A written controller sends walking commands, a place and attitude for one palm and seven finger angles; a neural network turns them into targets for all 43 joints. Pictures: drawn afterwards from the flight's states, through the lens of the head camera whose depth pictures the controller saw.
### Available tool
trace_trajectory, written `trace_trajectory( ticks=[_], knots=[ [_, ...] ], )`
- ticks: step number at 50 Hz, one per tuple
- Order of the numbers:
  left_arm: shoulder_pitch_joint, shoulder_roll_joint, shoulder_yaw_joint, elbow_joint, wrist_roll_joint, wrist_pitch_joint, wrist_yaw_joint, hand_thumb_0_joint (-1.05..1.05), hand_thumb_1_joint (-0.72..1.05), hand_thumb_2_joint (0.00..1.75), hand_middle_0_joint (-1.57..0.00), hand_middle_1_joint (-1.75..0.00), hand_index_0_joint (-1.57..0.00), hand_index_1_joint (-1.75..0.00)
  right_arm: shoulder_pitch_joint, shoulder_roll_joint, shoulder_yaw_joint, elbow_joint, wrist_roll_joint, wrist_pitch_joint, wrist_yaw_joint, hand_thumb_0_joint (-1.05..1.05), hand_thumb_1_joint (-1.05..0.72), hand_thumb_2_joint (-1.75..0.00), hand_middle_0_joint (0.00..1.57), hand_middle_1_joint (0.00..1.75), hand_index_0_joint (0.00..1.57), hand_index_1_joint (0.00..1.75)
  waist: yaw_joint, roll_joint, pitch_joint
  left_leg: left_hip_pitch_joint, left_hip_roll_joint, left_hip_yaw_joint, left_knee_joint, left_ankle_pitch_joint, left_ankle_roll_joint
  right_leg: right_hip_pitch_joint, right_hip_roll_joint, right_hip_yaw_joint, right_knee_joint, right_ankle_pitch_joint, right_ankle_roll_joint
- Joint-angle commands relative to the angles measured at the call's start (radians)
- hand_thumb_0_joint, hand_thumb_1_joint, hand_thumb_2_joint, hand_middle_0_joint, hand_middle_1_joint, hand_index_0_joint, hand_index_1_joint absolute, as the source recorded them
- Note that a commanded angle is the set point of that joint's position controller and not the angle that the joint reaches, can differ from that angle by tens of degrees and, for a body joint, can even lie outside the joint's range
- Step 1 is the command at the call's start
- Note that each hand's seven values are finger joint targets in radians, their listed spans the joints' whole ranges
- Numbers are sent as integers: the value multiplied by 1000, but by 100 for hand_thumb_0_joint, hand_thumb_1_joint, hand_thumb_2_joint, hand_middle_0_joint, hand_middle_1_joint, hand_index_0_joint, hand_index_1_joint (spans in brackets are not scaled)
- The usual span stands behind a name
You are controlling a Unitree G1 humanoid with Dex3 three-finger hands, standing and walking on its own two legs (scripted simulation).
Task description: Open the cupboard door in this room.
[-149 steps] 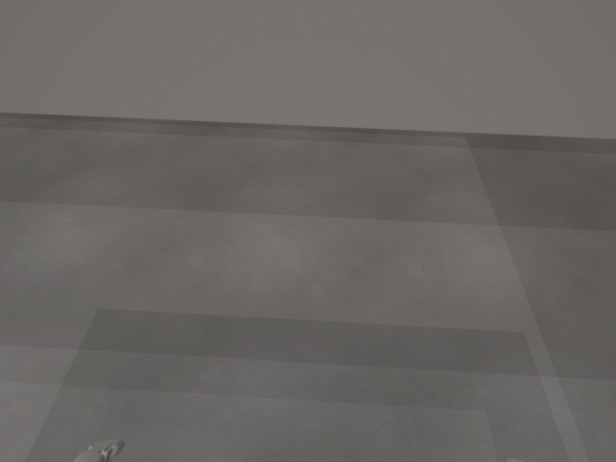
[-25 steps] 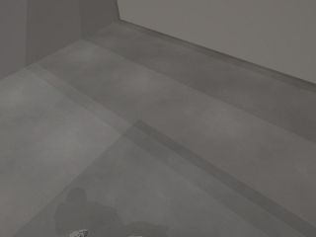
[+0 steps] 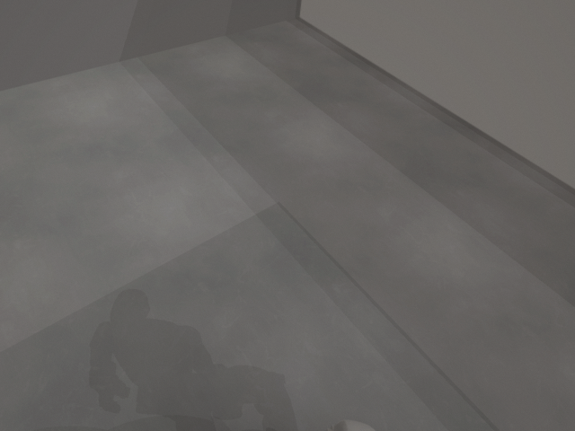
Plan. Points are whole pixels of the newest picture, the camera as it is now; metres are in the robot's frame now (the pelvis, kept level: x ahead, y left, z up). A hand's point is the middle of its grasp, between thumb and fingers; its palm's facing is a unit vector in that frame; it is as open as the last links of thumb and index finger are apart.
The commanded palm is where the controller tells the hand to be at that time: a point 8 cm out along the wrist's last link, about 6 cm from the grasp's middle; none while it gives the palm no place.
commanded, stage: turn or walk to find it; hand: left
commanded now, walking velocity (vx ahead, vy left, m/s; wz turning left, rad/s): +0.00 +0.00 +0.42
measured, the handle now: out of the picture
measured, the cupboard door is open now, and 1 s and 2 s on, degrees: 0 0 0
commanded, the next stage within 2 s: none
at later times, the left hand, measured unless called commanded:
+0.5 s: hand out of the picture +0.00 +0.17 -0.15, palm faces +0.24 -0.94 -0.25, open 7.4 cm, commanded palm none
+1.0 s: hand out of the picture -0.10 +0.25 -0.17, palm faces +0.46 -0.86 -0.24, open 7.4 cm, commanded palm none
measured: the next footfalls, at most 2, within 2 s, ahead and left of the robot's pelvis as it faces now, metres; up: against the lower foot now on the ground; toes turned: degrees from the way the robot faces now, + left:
right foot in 0.32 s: +0.03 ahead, -0.14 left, +0.00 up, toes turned +5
left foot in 0.68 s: -0.05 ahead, +0.12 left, +0.00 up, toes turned +23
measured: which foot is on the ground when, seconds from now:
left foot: down 0.00-0.32, up 0.34-0.66, down 0.68-1.00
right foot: up 0.00-0.30, down 0.32-0.70, up 0.72-1.00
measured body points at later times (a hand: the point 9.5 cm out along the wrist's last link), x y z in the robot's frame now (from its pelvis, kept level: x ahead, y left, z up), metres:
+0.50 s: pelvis -0.03 -0.03 +0.00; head -0.01 -0.04 +0.45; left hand -0.01 +0.22 -0.13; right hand +0.06 -0.28 -0.15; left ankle -0.07 +0.10 -0.66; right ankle -0.01 -0.14 -0.74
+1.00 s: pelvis -0.07 +0.02 +0.01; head -0.06 +0.05 +0.45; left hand -0.12 +0.29 -0.15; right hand +0.10 -0.17 -0.13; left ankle -0.09 +0.10 -0.74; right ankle -0.02 -0.14 -0.67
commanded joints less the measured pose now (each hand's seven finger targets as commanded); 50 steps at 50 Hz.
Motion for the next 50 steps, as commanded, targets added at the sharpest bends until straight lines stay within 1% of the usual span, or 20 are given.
trace_trajectory(
  ticks=[1,7,13,14,15,16,17,19,22,28,30,32,33,34,35,36,38,39,41,50],
  knots=[
    [-36,46,4,-92,-3,-34,0,0,90,90,-20,-30,-20,-30,56,-209,-54,-38,3,-21,-20,0,-90,-90,20,30,20,30,-39,163,-110,187,250,-264,-187,451,123,-67,3,30,-53,-2,11],
    [-70,30,1,-118,-5,-34,6,0,90,90,-20,-30,-20,-30,61,-215,-64,-40,-5,-8,-14,0,-90,-90,20,30,20,30,-52,183,-92,131,244,-349,-199,341,133,9,31,37,-201,-30,3],
    [43,34,2,-108,-9,-50,16,0,90,90,-20,-30,-20,-30,4,-214,-71,-67,-2,4,-2,0,-90,-90,20,30,20,30,6,175,-113,-37,176,-367,-132,229,80,281,63,15,-564,140,-21],
    [66,63,8,-105,-6,-58,20,0,90,90,-20,-30,-20,-30,6,-189,-68,-74,5,4,3,0,-90,-90,20,30,20,30,18,112,-115,-136,129,-336,-73,130,36,396,20,50,-683,196,-33],
    [80,136,23,-110,9,-68,28,0,90,90,-20,-30,-20,-30,24,-126,-60,-89,13,4,9,0,-90,-90,20,30,20,30,23,-117,-116,-315,13,-212,118,-70,-31,498,-192,274,-794,120,-104],
    [57,195,28,-132,12,-66,27,0,90,90,-20,-30,-20,-30,4,-120,-61,-116,6,9,9,0,-90,-90,20,30,20,30,29,-227,-69,-349,-66,-93,345,-275,-75,376,-384,416,-845,178,-209],
    [26,169,31,-146,3,-68,30,0,90,90,-20,-30,-20,-30,-10,-161,-73,-106,-7,23,9,0,-90,-90,20,30,20,30,26,-211,-68,-315,-17,-140,495,-278,-69,271,-364,379,-848,162,-233],
    [-66,114,11,-159,2,-71,25,0,90,90,-20,-30,-20,-30,17,-150,-75,-62,-4,35,21,0,-90,-90,20,30,20,30,-28,-86,-6,-304,8,-117,659,-157,-79,203,-249,219,-814,190,-203],
    [-72,89,4,-155,7,-79,25,0,90,90,-20,-30,-20,-30,47,-126,-67,-40,-2,36,28,0,-90,-90,20,30,20,30,-39,-92,-9,-278,30,-66,659,-102,-105,222,-207,89,-775,295,-186],
    [58,151,22,-95,17,-72,21,0,90,90,-20,-30,-20,-30,-69,-101,-45,-67,8,24,24,0,-90,-90,20,30,20,30,40,-146,-46,-192,31,15,318,-213,-112,341,-245,59,-681,545,-214],
    [61,170,27,-86,16,-68,19,0,90,90,-20,-30,-20,-30,-48,-104,-40,-63,13,19,21,0,-90,-90,20,30,20,30,32,-165,-85,-136,18,40,223,-196,-104,364,-246,40,-636,610,-203],
    [40,166,28,-82,11,-63,18,0,90,90,-20,-30,-20,-30,8,-114,-39,-49,12,8,18,0,-90,-90,20,30,20,30,0,-150,-114,-30,15,58,32,-71,-96,351,-229,-13,-550,615,-152],
    [32,153,27,-85,1,-57,17,0,90,90,-20,-30,-20,-30,51,-145,-45,-39,9,0,19,0,-90,-90,20,30,20,30,-28,-81,-136,95,38,36,-103,72,-83,272,-208,-56,-461,532,-102],
    [55,99,22,-107,-7,-49,11,0,90,90,-20,-30,-20,-30,79,-234,-64,-39,1,-13,16,0,-90,-90,20,30,20,30,-38,166,-177,248,225,-209,-163,309,-8,76,-107,-113,-278,250,-32],
    [23,42,1,-143,-3,-45,7,0,90,90,-20,-30,-20,-30,122,-314,-80,-35,4,-10,11,0,-90,-90,20,30,20,30,-57,369,-153,267,412,-395,-172,627,108,-95,-23,-89,-100,-227,8],
    [-41,56,-2,-140,3,-28,21,0,90,90,-20,-30,-20,-30,161,-303,-79,-12,2,-13,-4,0,-90,-90,20,30,20,30,-90,365,-164,205,408,-392,-174,605,125,-73,-29,17,6,-224,-4],
    [-84,61,7,-117,0,-33,9,0,90,90,-20,-30,-20,-30,85,-243,-61,-26,-2,-13,-17,0,-90,-90,20,30,20,30,-60,222,-94,153,316,-326,-170,533,118,-107,-29,52,88,-80,-5],
    [-51,56,8,-102,-2,-37,4,0,90,90,-20,-30,-20,-30,40,-226,-51,-40,0,-18,-18,0,-90,-90,20,30,20,30,-30,192,-94,158,278,-272,-169,528,106,-97,-26,44,89,-27,-1],
    [-22,62,9,-78,-2,-36,-3,0,90,90,-20,-30,-20,-30,19,-212,-46,-51,6,-24,-18,0,-90,-90,20,30,20,30,-20,194,-97,148,236,-220,-185,513,89,-64,-22,35,76,27,7],
    [-81,48,6,-119,-1,-31,4,0,90,90,-20,-30,-20,-30,60,-217,-61,-55,-3,-11,-13,0,-90,-90,20,30,20,30,-49,164,-81,137,237,-365,-226,272,130,-33,13,47,-126,-7,13]
  ],
)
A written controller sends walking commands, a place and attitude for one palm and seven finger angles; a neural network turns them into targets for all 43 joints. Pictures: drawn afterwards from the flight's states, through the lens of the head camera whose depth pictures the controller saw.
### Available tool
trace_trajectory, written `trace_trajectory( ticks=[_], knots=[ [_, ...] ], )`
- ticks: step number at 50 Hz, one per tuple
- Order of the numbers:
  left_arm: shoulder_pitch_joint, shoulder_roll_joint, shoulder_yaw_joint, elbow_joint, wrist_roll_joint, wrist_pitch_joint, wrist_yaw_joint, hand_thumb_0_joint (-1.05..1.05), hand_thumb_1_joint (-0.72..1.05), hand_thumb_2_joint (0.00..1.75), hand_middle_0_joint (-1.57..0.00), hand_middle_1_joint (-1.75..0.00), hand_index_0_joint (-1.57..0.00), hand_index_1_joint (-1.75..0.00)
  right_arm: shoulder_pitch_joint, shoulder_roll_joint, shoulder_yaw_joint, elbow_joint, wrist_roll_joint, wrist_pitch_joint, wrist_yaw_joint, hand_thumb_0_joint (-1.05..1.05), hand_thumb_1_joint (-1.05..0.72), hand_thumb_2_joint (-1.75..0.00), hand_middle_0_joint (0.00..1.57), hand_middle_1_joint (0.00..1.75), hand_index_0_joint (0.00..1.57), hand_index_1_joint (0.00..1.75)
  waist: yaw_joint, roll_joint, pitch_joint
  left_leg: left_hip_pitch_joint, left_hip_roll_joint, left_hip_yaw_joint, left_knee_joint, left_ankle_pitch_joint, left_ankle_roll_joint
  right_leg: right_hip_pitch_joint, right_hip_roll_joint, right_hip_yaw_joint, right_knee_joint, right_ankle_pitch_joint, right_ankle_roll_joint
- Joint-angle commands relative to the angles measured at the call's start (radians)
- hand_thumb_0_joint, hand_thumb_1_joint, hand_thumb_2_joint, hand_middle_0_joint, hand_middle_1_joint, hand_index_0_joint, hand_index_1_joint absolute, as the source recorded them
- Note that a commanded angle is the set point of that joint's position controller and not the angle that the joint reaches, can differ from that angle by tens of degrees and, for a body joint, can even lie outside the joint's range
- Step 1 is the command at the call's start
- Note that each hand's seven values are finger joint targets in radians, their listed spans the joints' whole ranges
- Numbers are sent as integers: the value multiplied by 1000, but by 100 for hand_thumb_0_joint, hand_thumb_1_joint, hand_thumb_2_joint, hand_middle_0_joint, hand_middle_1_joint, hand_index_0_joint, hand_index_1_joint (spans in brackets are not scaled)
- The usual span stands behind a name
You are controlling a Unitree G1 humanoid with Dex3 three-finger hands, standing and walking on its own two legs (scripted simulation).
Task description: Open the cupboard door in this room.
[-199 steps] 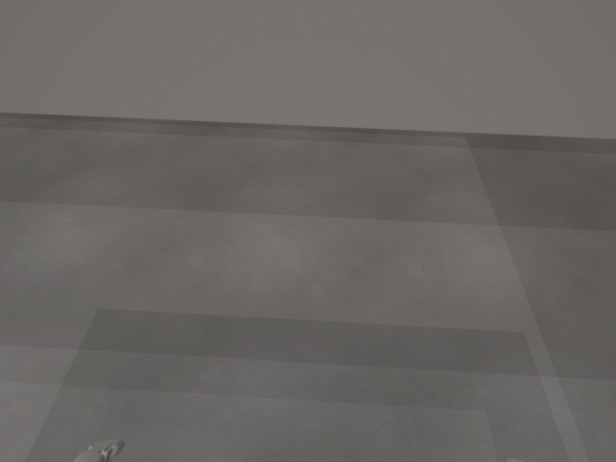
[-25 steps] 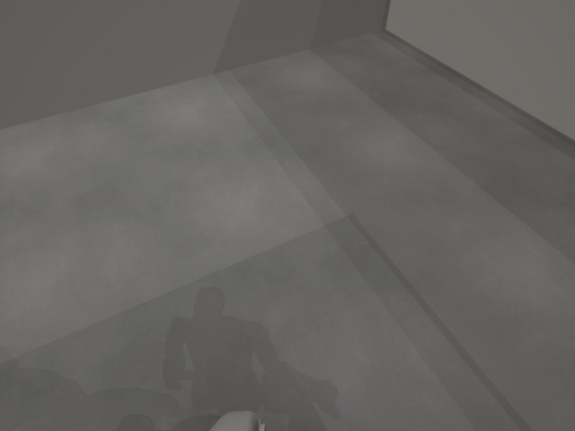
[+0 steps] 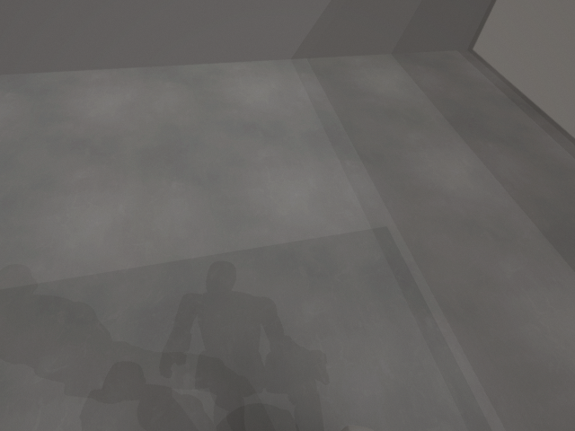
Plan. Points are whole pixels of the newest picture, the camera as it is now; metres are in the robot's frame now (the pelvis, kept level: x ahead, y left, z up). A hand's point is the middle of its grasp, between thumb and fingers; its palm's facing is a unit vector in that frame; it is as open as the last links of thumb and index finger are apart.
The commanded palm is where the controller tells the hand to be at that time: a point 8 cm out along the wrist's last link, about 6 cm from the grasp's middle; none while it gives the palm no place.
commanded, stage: turn or walk to find it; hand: left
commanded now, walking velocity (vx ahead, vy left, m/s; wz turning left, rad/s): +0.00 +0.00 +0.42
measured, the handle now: out of the picture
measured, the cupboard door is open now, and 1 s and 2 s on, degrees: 0 0 0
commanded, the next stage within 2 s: none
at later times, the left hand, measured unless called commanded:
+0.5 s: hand out of the picture -0.01 +0.16 -0.16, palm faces +0.25 -0.93 -0.26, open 7.4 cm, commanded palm none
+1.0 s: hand out of the picture -0.08 +0.22 -0.17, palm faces +0.46 -0.85 -0.25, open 7.4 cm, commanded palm none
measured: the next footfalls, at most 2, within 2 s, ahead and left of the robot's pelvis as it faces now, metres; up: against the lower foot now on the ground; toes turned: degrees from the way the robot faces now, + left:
right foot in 0.22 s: +0.02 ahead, -0.14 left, +0.00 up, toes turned +4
left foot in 0.66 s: -0.06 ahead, +0.11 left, +0.00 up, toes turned +22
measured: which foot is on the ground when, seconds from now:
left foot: down 0.00-0.22, up 0.24-0.64, down 0.66-1.00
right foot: up 0.00-0.20, down 0.22-0.68, up 0.70-1.00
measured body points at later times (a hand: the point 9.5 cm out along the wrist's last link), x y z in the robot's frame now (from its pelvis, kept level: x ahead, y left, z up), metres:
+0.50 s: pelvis -0.03 -0.04 +0.00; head +0.00 -0.06 +0.45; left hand -0.02 +0.20 -0.14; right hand +0.05 -0.30 -0.16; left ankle -0.09 +0.11 -0.67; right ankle -0.02 -0.14 -0.74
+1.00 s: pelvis -0.06 +0.00 +0.00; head -0.04 +0.02 +0.45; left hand -0.10 +0.27 -0.15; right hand +0.12 -0.19 -0.14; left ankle -0.09 +0.09 -0.74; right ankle +0.00 -0.14 -0.69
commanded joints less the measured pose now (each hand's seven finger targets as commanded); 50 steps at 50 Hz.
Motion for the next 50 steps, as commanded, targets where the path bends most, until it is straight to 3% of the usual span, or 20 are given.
trace_trajectory(
  ticks=[1,6,9,10,11,12,15,17,22,26,28,31,32,33,34,35,36,38,41,50],
  knots=[
    [-42,54,10,-96,2,-22,3,0,90,90,-20,-30,-20,-30,63,-216,-64,-43,-5,-11,-14,0,-90,-90,20,30,20,30,-47,150,-77,127,276,-313,-134,220,118,-54,9,10,-98,-44,-10],
    [-15,43,2,-107,-5,-31,11,0,90,90,-20,-30,-20,-30,50,-216,-69,-52,-9,-3,-9,0,-90,-90,20,30,20,30,-34,164,-99,59,252,-359,-92,283,113,85,50,10,-285,-42,-34],
    [75,55,8,-92,-9,-44,17,0,90,90,-20,-30,-20,-30,23,-205,-70,-64,0,-1,-3,0,-90,-90,20,30,20,30,13,133,-135,-52,188,-330,-23,205,51,295,53,-4,-569,148,-46],
    [101,97,16,-87,-2,-53,22,0,90,90,-20,-30,-20,-30,28,-169,-66,-69,8,-1,2,0,-90,-90,20,30,20,30,24,35,-144,-169,128,-275,60,70,-2,416,-37,78,-675,166,-73],
    [107,180,31,-92,13,-62,29,0,90,90,-20,-30,-20,-30,41,-109,-57,-87,14,-2,9,0,-90,-90,20,30,20,30,26,-205,-122,-353,-8,-102,259,-193,-74,487,-282,330,-751,172,-163],
    [78,199,30,-114,7,-58,27,0,90,90,-20,-30,-20,-30,29,-141,-68,-95,-2,8,4,0,-90,-90,20,30,20,30,30,-227,-99,-347,-17,-59,465,-354,-90,352,-398,376,-771,204,-251],
    [-52,111,10,-132,2,-62,23,0,90,90,-20,-30,-20,-30,55,-145,-74,-35,-7,35,19,0,-90,-90,20,30,20,30,-38,-92,17,-322,43,-56,753,-199,-100,176,-240,161,-759,176,-221],
    [-48,88,4,-129,4,-69,22,0,90,90,-20,-30,-20,-30,80,-127,-69,-19,-5,37,24,0,-90,-90,20,30,20,30,-42,-106,19,-311,59,-26,776,-148,-118,185,-206,77,-738,250,-202],
    [65,110,12,-84,11,-68,22,0,90,90,-20,-30,-20,-30,3,-121,-59,-29,-3,37,22,0,-90,-90,20,30,20,30,15,-138,-3,-304,79,14,642,-200,-141,284,-234,44,-703,355,-220],
    [131,144,22,-47,17,-65,19,0,90,90,-20,-30,-20,-30,-71,-104,-42,-43,7,24,19,0,-90,-90,20,30,20,30,51,-168,-53,-239,75,66,421,-279,-138,380,-257,17,-622,611,-238],
    [136,167,28,-37,18,-61,18,0,90,90,-20,-30,-20,-30,-66,-102,-36,-43,13,19,17,0,-90,-90,20,30,20,30,53,-199,-80,-176,62,92,332,-278,-126,385,-262,4,-585,675,-235],
    [90,165,32,-34,12,-53,19,0,90,90,-20,-30,-20,-30,7,-114,-36,-26,12,7,14,0,-90,-90,20,30,20,30,0,-183,-104,-14,65,113,88,-116,-109,311,-248,-53,-493,594,-173],
    [90,149,28,-39,3,-46,16,0,90,90,-20,-30,-20,-30,47,-149,-42,-18,9,-2,15,0,-90,-90,20,30,20,30,-26,-83,-132,115,88,90,-44,29,-94,229,-215,-101,-396,495,-121],
    [110,95,22,-64,-4,-38,10,0,90,90,-20,-30,-20,-30,70,-245,-63,-23,-1,-13,13,0,-90,-90,20,30,20,30,-35,186,-155,256,304,-183,-90,268,-10,4,-101,-160,-209,142,-48],
    [70,50,2,-99,1,-33,8,0,90,90,-20,-30,-20,-30,109,-313,-76,-18,2,-6,8,0,-90,-90,20,30,20,30,-57,322,-137,238,460,-324,-100,514,107,-110,-38,-120,-45,-259,-20],
    [2,63,2,-95,6,-19,17,0,90,90,-20,-30,-20,-30,132,-291,-76,3,-1,-11,-7,0,-90,-90,20,30,20,30,-84,293,-134,183,437,-315,-101,497,120,-109,-39,-29,55,-234,-25],
    [-20,68,6,-91,3,-18,14,0,90,90,-20,-30,-20,-30,92,-273,-68,-7,-1,-9,-15,0,-90,-90,20,30,20,30,-64,268,-101,151,400,-287,-91,445,119,-134,-43,-3,106,-177,-27],
    [10,69,10,-58,3,-26,1,0,90,90,-20,-30,-20,-30,7,-221,-51,-33,-1,-16,-18,0,-90,-90,20,30,20,30,-25,163,-70,127,319,-193,-86,447,97,-117,-41,-1,121,-59,-21],
    [40,69,10,-45,1,-26,-3,0,90,90,-20,-30,-20,-30,-1,-213,-47,-41,4,-23,-18,0,-90,-90,20,30,20,30,-13,172,-84,147,275,-144,-87,503,84,-85,-28,-10,82,-13,-8],
    [-36,47,2,-103,-4,-27,5,0,90,90,-20,-30,-20,-30,35,-224,-63,-51,-6,-9,-11,0,-90,-90,20,30,20,30,-40,174,-70,101,274,-270,-85,382,112,-1,18,-5,-151,-53,-12]
  ],
)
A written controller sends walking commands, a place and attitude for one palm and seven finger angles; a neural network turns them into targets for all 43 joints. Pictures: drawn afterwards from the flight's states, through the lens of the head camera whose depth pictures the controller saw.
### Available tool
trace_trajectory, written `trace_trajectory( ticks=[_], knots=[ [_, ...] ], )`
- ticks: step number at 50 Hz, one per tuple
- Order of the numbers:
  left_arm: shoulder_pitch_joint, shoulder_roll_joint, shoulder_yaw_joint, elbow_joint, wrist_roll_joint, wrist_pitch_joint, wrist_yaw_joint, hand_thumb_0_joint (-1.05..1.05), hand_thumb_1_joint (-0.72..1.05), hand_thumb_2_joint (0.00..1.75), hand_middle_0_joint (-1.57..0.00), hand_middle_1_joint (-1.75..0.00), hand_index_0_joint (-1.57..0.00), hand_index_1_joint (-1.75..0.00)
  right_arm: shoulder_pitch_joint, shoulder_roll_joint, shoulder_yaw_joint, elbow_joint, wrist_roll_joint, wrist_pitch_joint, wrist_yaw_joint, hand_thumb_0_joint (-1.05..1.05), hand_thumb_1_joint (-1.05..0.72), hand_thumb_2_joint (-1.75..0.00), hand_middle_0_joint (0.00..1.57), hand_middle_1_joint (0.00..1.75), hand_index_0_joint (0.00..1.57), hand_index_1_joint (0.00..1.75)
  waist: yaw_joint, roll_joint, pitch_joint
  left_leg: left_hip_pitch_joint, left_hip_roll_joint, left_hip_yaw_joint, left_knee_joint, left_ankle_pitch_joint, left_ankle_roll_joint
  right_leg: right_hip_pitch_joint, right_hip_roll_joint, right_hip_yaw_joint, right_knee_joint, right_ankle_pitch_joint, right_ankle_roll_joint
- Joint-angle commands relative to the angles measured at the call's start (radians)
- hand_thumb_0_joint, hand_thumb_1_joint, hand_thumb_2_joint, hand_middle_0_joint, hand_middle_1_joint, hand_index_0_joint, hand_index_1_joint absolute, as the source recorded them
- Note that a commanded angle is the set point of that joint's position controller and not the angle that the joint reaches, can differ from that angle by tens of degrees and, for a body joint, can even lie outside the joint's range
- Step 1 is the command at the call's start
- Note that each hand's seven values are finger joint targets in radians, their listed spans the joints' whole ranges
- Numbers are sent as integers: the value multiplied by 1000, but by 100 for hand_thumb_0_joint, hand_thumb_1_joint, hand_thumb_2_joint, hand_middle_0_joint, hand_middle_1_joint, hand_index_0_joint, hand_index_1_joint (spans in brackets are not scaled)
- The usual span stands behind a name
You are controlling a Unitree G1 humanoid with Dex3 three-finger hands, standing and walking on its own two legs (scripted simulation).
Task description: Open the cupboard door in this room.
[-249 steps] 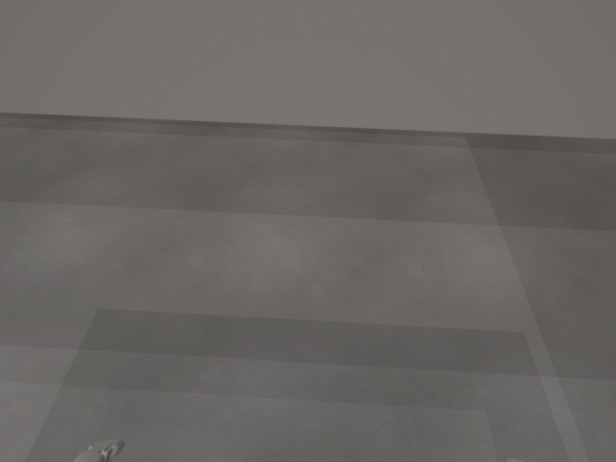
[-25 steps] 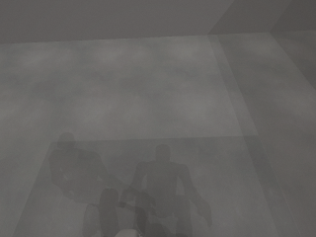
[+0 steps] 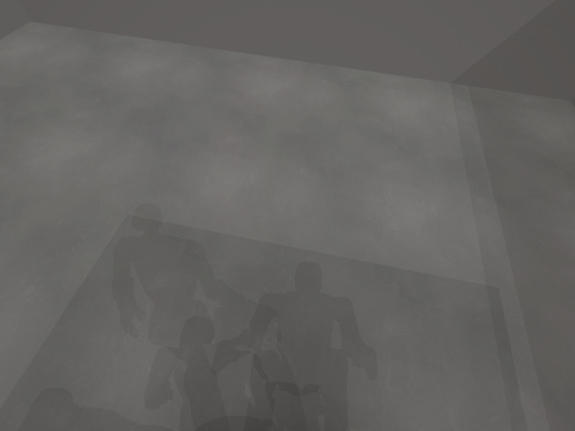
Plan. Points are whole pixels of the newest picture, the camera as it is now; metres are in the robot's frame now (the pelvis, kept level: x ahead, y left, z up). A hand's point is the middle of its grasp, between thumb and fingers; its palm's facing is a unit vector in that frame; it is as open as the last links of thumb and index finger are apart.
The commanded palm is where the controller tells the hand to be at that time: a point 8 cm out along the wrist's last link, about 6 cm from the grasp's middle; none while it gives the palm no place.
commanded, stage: turn or walk to find it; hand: left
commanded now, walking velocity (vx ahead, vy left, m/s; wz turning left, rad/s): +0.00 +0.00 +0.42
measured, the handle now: out of the picture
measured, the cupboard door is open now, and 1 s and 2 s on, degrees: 0 0 0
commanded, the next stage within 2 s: none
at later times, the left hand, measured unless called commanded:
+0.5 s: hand out of the picture -0.02 +0.17 -0.16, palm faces +0.26 -0.93 -0.25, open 7.4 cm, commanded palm none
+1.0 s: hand out of the picture -0.08 +0.22 -0.16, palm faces +0.45 -0.86 -0.25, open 7.4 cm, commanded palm none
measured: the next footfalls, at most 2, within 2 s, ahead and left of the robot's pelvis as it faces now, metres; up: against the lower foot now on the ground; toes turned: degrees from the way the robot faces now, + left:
right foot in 0.16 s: +0.04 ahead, -0.14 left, +0.00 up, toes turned +1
left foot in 0.60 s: -0.05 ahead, +0.11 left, +0.00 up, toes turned +22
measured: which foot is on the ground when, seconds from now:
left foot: down 0.00-0.16, up 0.18-0.58, down 0.60-1.00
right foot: up 0.00-0.14, down 0.16-0.60, up 0.62-1.00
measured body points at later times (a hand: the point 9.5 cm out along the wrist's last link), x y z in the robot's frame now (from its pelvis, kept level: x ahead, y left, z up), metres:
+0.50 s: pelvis -0.03 -0.03 +0.00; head +0.00 -0.04 +0.45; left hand -0.03 +0.22 -0.14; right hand +0.07 -0.28 -0.16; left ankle -0.08 +0.11 -0.69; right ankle +0.00 -0.14 -0.74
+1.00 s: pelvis -0.07 -0.01 +0.00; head -0.05 +0.01 +0.45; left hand -0.10 +0.27 -0.14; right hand +0.09 -0.20 -0.14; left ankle -0.08 +0.09 -0.74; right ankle -0.02 -0.14 -0.69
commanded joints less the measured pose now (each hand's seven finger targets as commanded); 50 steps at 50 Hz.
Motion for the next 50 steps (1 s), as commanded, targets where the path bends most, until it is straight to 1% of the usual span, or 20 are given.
trace_trajectory(
  ticks=[1,4,6,7,8,9,12,15,23,26,28,29,30,31,32,33,35,37,45,50],
  knots=[
    [-32,58,10,-96,-1,-25,5,0,90,90,-20,-30,-20,-30,54,-213,-62,-46,-5,-9,-13,0,-90,-90,20,30,20,30,-41,169,-74,62,260,-278,-104,406,134,15,21,-2,-121,-18,-17],
    [37,58,10,-87,-7,-34,9,0,90,90,-20,-30,-20,-30,23,-216,-66,-61,-5,-4,-9,0,-90,-90,20,30,20,30,-7,163,-105,8,233,-295,-60,382,116,140,47,-14,-303,61,-30],
    [92,92,18,-79,-2,-51,14,0,90,90,-20,-30,-20,-30,25,-187,-65,-64,7,-5,-4,0,-90,-90,20,30,20,30,23,80,-126,-120,163,-261,34,250,45,342,10,11,-555,243,-40],
    [120,164,32,-77,12,-63,22,0,90,90,-20,-30,-20,-30,47,-127,-56,-76,15,-8,2,0,-90,-90,20,30,20,30,31,-131,-153,-284,57,-140,206,-6,-21,477,-199,211,-639,276,-101],
    [116,222,39,-89,16,-61,21,0,90,90,-20,-30,-20,-30,30,-109,-55,-101,10,-4,3,0,-90,-90,20,30,20,30,40,-264,-108,-361,-37,-24,421,-340,-66,390,-397,366,-669,349,-218],
    [82,202,43,-105,7,-62,24,0,90,90,-20,-30,-20,-30,38,-150,-67,-88,-2,15,1,0,-90,-90,20,30,20,30,33,-265,-106,-338,10,-77,578,-345,-62,278,-395,354,-697,251,-258],
    [-53,114,17,-127,7,-60,23,0,90,90,-20,-30,-20,-30,71,-134,-68,-30,-4,30,19,0,-90,-90,20,30,20,30,-37,-113,-4,-325,53,-38,759,-167,-79,167,-247,139,-675,228,-213],
    [-4,103,12,-106,8,-68,22,0,90,90,-20,-30,-20,-30,84,-122,-61,-14,-2,35,21,0,-90,-90,20,30,20,30,-21,-141,-20,-319,61,-4,741,-130,-104,213,-225,54,-652,325,-206],
    [115,165,30,-40,20,-59,19,0,90,90,-20,-30,-20,-30,-31,-97,-39,-29,9,25,19,0,-90,-90,20,30,20,30,44,-183,-56,-221,69,82,412,-244,-109,314,-274,12,-580,543,-237],
    [102,176,37,-29,21,-54,18,0,90,90,-20,-30,-20,-30,-7,-92,-33,-29,16,12,15,0,-90,-90,20,30,20,30,30,-200,-96,-146,59,115,243,-229,-96,340,-281,-15,-511,613,-225],
    [85,175,39,-25,13,-46,16,0,90,90,-20,-30,-20,-30,47,-105,-34,-15,13,4,11,0,-90,-90,20,30,20,30,-5,-175,-111,-10,55,134,64,-73,-83,263,-260,-69,-439,537,-167],
    [85,152,36,-30,4,-39,13,0,90,90,-20,-30,-20,-30,79,-144,-41,-10,10,-5,13,0,-90,-90,20,30,20,30,-29,-72,-125,113,96,92,-54,44,-65,162,-229,-107,-339,428,-117],
    [102,93,29,-57,-3,-31,7,0,90,90,-20,-30,-20,-30,100,-241,-62,-17,1,-15,10,0,-90,-90,20,30,20,30,-39,213,-132,219,320,-208,-123,240,22,-60,-105,-166,-144,88,-43],
    [42,61,8,-92,7,-25,5,0,90,90,-20,-30,-20,-30,134,-301,-71,-18,3,-6,8,0,-90,-90,20,30,20,30,-62,301,-101,159,446,-302,-157,379,106,-124,-52,-117,23,-197,-25],
    [-4,70,11,-84,11,-11,15,0,90,90,-20,-30,-20,-30,142,-273,-70,2,0,-12,-8,0,-90,-90,20,30,20,30,-79,303,-98,106,418,-300,-168,369,110,-130,-53,-23,109,-176,-27],
    [-26,80,19,-75,7,-8,11,0,90,90,-20,-30,-20,-30,95,-254,-61,-7,-1,-9,-16,0,-90,-90,20,30,20,30,-61,266,-43,58,376,-267,-169,311,105,-144,-52,3,166,-113,-31],
    [25,81,23,-36,7,-14,-1,0,90,90,-20,-30,-20,-30,9,-210,-44,-31,2,-17,-19,0,-90,-90,20,30,20,30,-12,177,-38,68,298,-169,-157,338,90,-138,-48,4,203,17,-23],
    [51,86,23,-17,7,-18,-4,0,90,90,-20,-30,-20,-30,18,-200,-41,-38,7,-26,-21,0,-90,-90,20,30,20,30,-11,152,-76,107,268,-143,-152,395,85,-124,-42,4,200,56,-12],
    [-12,68,14,-61,2,-20,5,0,90,90,-20,-30,-20,-30,76,-206,-57,-30,2,-19,-18,0,-90,-90,20,30,20,30,-40,142,-90,161,280,-233,-131,406,134,-106,-16,10,37,5,4],
    [-24,48,9,-83,-3,-23,9,0,90,90,-20,-30,-20,-30,62,-207,-64,-40,-6,-7,-13,0,-90,-90,20,30,20,30,-38,161,-79,44,264,-302,-128,301,135,24,19,6,-129,-17,-21]
  ],
)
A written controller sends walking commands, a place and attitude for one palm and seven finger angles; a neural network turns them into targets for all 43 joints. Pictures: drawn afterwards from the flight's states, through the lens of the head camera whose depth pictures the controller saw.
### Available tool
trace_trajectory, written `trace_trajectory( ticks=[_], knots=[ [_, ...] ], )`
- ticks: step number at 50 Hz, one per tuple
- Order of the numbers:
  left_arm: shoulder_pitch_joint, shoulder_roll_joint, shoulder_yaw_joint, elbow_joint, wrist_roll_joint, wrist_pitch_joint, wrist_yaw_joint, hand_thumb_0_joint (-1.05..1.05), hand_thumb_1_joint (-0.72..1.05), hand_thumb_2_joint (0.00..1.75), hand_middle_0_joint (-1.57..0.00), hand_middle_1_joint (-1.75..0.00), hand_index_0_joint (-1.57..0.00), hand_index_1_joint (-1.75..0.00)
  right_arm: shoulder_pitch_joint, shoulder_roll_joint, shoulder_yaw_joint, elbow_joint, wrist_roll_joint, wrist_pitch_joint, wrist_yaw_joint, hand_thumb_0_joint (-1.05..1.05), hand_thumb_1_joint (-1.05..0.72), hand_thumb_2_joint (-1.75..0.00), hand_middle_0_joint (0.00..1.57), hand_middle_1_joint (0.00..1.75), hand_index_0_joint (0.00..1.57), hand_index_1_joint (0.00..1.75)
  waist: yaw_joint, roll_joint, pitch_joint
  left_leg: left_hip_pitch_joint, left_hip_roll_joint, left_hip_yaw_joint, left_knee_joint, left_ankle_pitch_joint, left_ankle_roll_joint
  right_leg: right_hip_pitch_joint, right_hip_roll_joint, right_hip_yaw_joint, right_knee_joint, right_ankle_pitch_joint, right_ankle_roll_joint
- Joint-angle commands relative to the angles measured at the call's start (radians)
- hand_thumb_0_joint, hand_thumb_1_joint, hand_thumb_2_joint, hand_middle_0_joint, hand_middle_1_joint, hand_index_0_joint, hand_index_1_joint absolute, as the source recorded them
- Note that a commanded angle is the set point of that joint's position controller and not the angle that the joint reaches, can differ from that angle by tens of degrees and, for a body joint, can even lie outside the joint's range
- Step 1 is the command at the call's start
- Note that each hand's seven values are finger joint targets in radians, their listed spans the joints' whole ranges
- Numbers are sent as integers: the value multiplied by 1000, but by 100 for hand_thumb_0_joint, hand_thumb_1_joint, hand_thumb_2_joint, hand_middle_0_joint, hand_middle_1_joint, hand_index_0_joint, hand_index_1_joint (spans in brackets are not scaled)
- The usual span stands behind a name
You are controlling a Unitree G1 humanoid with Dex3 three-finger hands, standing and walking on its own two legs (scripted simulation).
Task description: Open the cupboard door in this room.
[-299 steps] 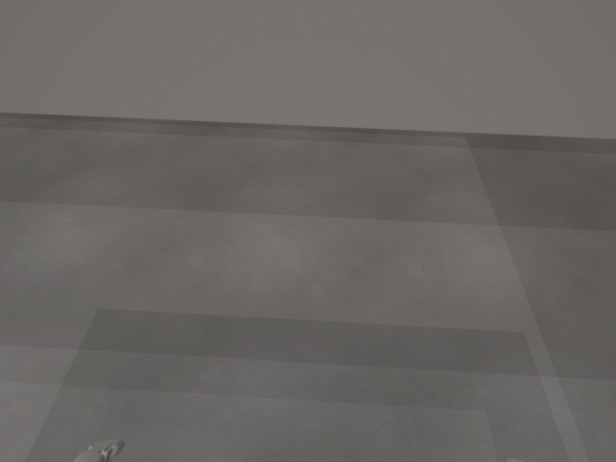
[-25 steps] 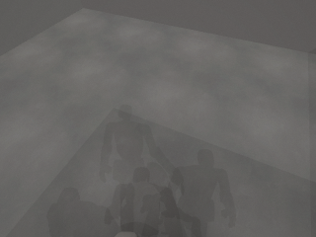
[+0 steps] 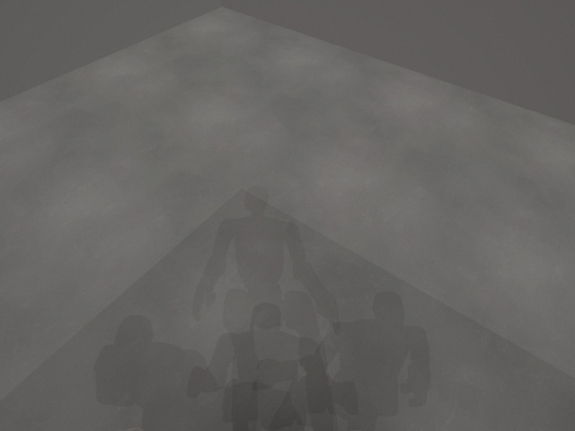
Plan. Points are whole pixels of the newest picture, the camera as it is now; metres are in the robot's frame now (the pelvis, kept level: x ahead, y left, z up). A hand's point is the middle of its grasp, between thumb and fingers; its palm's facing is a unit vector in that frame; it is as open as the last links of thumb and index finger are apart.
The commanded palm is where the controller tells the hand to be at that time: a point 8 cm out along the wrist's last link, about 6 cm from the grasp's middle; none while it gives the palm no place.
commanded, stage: turn or walk to find it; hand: left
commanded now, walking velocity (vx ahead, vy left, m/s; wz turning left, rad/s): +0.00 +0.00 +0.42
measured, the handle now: out of the picture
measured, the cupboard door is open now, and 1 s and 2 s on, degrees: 0 0 0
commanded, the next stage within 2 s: none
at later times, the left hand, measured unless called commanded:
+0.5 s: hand out of the picture -0.04 +0.16 -0.16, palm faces +0.28 -0.93 -0.25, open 7.4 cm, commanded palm none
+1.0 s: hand out of the picture -0.08 +0.21 -0.16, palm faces +0.44 -0.86 -0.26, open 7.4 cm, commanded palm none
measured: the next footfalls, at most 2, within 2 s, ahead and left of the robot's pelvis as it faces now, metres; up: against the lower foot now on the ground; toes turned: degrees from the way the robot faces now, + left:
right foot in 0.12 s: +0.03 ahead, -0.14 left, +0.00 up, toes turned +1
left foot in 0.60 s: -0.07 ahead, +0.11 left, +0.00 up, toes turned +21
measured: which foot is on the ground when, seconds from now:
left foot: down 0.00-0.12, up 0.14-0.58, down 0.60-1.00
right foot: up 0.00-0.10, down 0.12-0.60, up 0.62-1.00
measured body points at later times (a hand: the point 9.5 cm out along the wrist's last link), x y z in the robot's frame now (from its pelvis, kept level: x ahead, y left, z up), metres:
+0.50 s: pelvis -0.04 -0.03 +0.00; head -0.02 -0.04 +0.45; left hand -0.06 +0.21 -0.14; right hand +0.05 -0.28 -0.16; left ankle -0.11 +0.11 -0.69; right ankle -0.01 -0.14 -0.74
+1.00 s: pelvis -0.08 -0.02 +0.00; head -0.05 -0.01 +0.45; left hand -0.10 +0.26 -0.14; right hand +0.08 -0.21 -0.15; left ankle -0.11 +0.09 -0.74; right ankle -0.03 -0.14 -0.71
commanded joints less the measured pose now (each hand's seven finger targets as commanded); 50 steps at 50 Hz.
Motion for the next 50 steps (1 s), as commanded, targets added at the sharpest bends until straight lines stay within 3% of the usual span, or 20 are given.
trace_trajectory(
  ticks=[1,4,5,6,7,8,10,11,15,19,24,26,28,29,30,31,34,37,45,50],
  knots=[
    [6,63,8,-88,-3,-27,6,0,90,90,-20,-30,-20,-30,21,-214,-60,-54,-5,-8,-10,0,-90,-90,20,30,20,30,-12,149,-76,47,271,-308,-101,267,128,38,23,-5,-160,-7,-23],
    [97,71,14,-70,-6,-40,10,0,90,90,-20,-30,-20,-30,-4,-204,-63,-64,2,-4,-5,0,-90,-90,20,30,20,30,33,134,-105,-72,214,-292,-35,177,78,240,33,-22,-425,166,-35],
    [121,106,21,-67,0,-50,14,0,90,90,-20,-30,-20,-30,6,-170,-61,-68,9,-4,-1,0,-90,-90,20,30,20,30,41,45,-122,-167,154,-252,38,74,27,362,-24,29,-553,216,-51],
    [131,196,38,-74,16,-60,23,0,90,90,-20,-30,-20,-30,28,-106,-51,-83,18,-5,6,0,-90,-90,20,30,20,30,47,-206,-120,-357,25,-105,245,-173,-46,467,-266,285,-645,179,-133],
    [115,230,36,-95,13,-54,21,0,90,90,-20,-30,-20,-30,9,-119,-57,-100,6,-1,4,0,-90,-90,20,30,20,30,53,-251,-92,-355,-13,-34,463,-372,-71,321,-417,358,-671,227,-228],
    [69,203,41,-109,6,-59,24,0,90,90,-20,-30,-20,-30,10,-146,-66,-86,-4,16,4,0,-90,-90,20,30,20,30,37,-268,-72,-335,23,-79,600,-358,-69,218,-386,349,-691,180,-243],
    [-22,138,20,-120,4,-62,19,0,90,90,-20,-30,-20,-30,40,-142,-69,-41,-3,27,16,0,-90,-90,20,30,20,30,-15,-125,6,-323,51,-54,751,-223,-79,139,-274,186,-672,174,-211],
    [-43,113,13,-123,4,-63,19,0,90,90,-20,-30,-20,-30,67,-128,-67,-24,-2,30,21,0,-90,-90,20,30,20,30,-33,-115,13,-318,62,-37,769,-181,-87,135,-240,114,-653,230,-191],
    [29,109,11,-96,6,-70,19,0,90,90,-20,-30,-20,-30,69,-125,-61,-10,-3,36,20,0,-90,-90,20,30,20,30,-4,-168,-3,-321,79,-9,768,-140,-119,205,-231,41,-643,281,-193],
    [87,139,20,-66,13,-66,19,0,90,90,-20,-30,-20,-30,4,-117,-51,-19,0,36,19,0,-90,-90,20,30,20,30,29,-143,-6,-290,94,26,630,-210,-125,247,-266,37,-629,308,-216],
    [137,182,35,-32,23,-57,15,0,90,90,-20,-30,-20,-30,-55,-98,-32,-37,13,17,17,0,-90,-90,20,30,20,30,66,-206,-63,-183,83,94,362,-297,-107,302,-294,11,-550,490,-238],
    [117,189,38,-23,22,-53,14,0,90,90,-20,-30,-20,-30,-24,-99,-29,-33,18,9,13,0,-90,-90,20,30,20,30,43,-202,-81,-103,77,115,233,-264,-98,284,-300,-9,-496,531,-222],
    [92,178,39,-25,10,-43,11,0,90,90,-20,-30,-20,-30,58,-120,-32,-13,14,-5,11,0,-90,-90,20,30,20,30,-9,-133,-114,82,79,122,-14,-42,-82,185,-258,-92,-370,450,-139],
    [105,135,32,-42,0,-34,7,0,90,90,-20,-30,-20,-30,82,-194,-46,-13,8,-15,10,0,-90,-90,20,30,20,30,-23,64,-132,198,214,-56,-105,49,-32,28,-175,-151,-203,251,-76],
    [87,68,14,-82,1,-29,0,0,90,90,-20,-30,-20,-30,99,-288,-66,-24,3,-16,6,0,-90,-90,20,30,20,30,-34,334,-97,226,440,-323,-140,341,75,-188,-65,-160,-11,-172,-14],
    [16,89,5,-93,12,-13,8,0,90,90,-20,-30,-20,-30,126,-296,-68,-9,3,-13,-2,0,-90,-90,20,30,20,30,-65,265,-96,146,464,-323,-143,319,117,-158,-67,-60,110,-186,-22],
    [16,92,18,-49,6,-18,-5,0,90,90,-20,-30,-20,-30,-9,-221,-41,-31,2,-19,-20,0,-90,-90,20,30,20,30,-4,178,-35,91,326,-189,-123,333,103,-170,-55,-7,214,-9,-18],
    [52,95,15,-29,5,-20,-8,0,90,90,-20,-30,-20,-30,-22,-211,-37,-43,7,-27,-19,0,-90,-90,20,30,20,30,5,143,-60,115,280,-135,-116,392,99,-130,-41,-14,188,38,-5],
    [-22,72,8,-81,0,-23,1,0,90,90,-20,-30,-20,-30,32,-216,-54,-41,-1,-14,-15,0,-90,-90,20,30,20,30,-32,146,-71,138,288,-256,-97,359,133,-76,-3,-4,-23,-24,-6],
    [58,67,7,-75,-5,-37,6,0,90,90,-20,-30,-20,-30,-9,-217,-61,-61,-3,-5,-9,0,-90,-90,20,30,20,30,9,146,-101,30,243,-288,-39,326,104,125,39,-27,-305,74,-27]
  ],
)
